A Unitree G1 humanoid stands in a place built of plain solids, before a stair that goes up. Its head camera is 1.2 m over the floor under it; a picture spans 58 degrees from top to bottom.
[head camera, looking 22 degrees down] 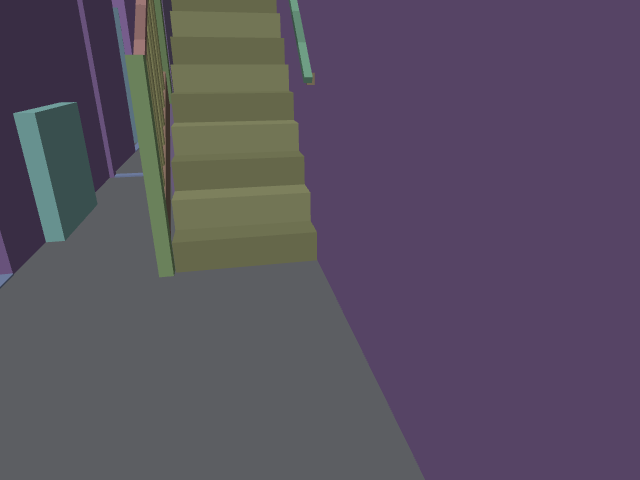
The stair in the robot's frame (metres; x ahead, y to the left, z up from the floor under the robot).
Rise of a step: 0.20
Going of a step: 0.22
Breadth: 0.90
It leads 12 degrees to the left of straight ahead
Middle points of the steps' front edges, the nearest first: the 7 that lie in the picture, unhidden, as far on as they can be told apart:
2.52 0.46 0.20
2.74 0.51 0.40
2.96 0.55 0.60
3.17 0.60 0.80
3.39 0.64 1.01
3.61 0.69 1.21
3.83 0.73 1.41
